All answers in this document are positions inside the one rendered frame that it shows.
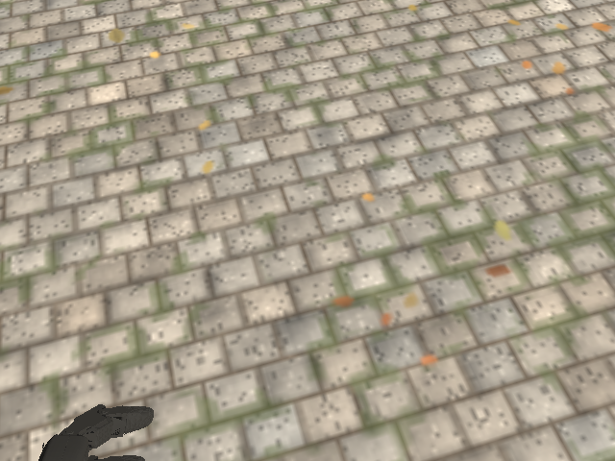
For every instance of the robot left hand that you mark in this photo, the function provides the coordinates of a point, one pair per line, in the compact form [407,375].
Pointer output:
[94,428]

